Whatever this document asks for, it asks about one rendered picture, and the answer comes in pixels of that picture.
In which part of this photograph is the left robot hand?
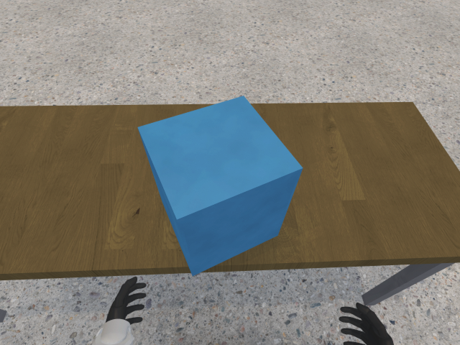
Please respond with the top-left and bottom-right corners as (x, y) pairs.
(106, 277), (146, 325)

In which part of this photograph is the right robot hand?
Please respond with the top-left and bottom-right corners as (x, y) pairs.
(339, 303), (394, 345)

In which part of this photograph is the table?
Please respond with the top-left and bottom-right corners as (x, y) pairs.
(0, 102), (460, 323)

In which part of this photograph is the carton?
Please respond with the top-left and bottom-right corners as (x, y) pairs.
(137, 96), (303, 276)

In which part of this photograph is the robot left forearm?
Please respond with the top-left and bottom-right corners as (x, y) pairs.
(92, 319), (133, 345)

